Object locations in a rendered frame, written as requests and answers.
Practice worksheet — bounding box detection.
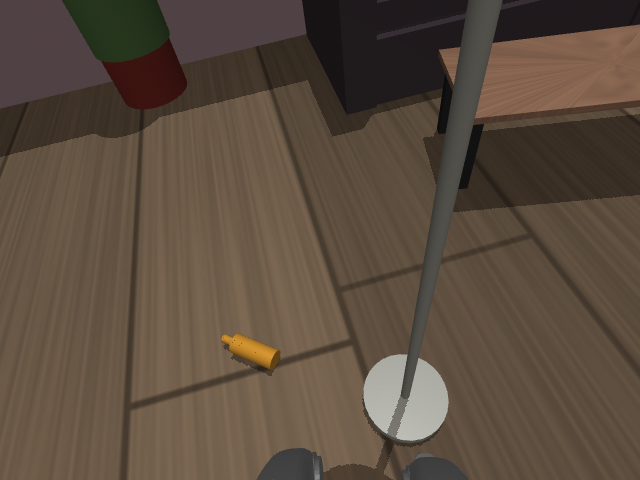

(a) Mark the bottle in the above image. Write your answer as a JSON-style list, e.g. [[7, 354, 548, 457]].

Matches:
[[221, 333, 280, 370]]

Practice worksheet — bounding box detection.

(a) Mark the floor lamp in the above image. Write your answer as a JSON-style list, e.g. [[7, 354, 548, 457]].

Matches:
[[363, 0, 503, 443]]

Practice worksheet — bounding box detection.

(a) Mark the sofa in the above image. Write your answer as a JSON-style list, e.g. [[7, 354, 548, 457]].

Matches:
[[302, 0, 640, 115]]

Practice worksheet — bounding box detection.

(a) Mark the potted plant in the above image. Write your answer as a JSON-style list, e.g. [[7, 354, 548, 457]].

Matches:
[[62, 0, 187, 109]]

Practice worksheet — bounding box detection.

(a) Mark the coffee table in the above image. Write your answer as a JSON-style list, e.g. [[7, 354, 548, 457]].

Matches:
[[437, 25, 640, 189]]

